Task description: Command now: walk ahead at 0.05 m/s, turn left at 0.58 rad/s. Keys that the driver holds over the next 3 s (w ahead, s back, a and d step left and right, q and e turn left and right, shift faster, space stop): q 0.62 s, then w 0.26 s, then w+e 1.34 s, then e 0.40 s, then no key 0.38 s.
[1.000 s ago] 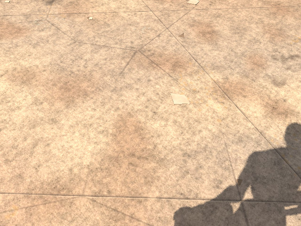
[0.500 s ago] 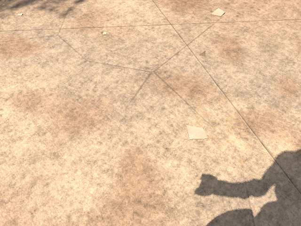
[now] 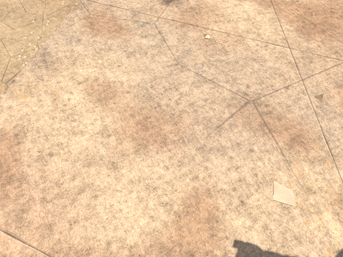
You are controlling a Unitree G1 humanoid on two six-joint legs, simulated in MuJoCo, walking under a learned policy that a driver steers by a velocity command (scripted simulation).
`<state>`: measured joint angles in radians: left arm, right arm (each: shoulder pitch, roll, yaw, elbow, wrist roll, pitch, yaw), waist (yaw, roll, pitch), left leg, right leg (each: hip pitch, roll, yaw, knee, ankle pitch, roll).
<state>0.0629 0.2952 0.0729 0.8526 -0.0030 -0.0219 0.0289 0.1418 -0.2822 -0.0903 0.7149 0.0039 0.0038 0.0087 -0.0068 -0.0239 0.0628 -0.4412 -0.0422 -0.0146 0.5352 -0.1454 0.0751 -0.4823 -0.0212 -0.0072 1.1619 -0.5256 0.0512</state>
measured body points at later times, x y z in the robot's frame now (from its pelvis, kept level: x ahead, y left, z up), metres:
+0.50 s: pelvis +0.03 -0.04 +0.01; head +0.06 -0.05 +0.46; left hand +0.05 +0.27 -0.09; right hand +0.26 -0.28 -0.09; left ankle -0.01 +0.09 -0.65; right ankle +0.06 -0.15 -0.73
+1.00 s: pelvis +0.07 +0.04 +0.02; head +0.07 +0.07 +0.47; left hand +0.06 +0.36 -0.10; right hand +0.25 -0.17 -0.08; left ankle -0.04 +0.09 -0.73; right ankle +0.22 -0.06 -0.65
